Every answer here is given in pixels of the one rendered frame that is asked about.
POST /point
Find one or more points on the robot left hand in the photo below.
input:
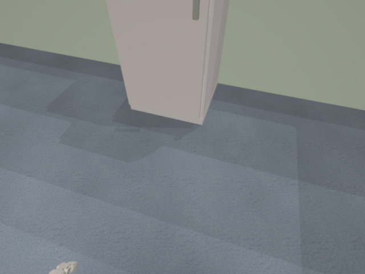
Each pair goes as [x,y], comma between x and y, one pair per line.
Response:
[65,268]

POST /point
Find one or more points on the fridge door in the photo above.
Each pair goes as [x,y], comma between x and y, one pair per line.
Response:
[161,52]

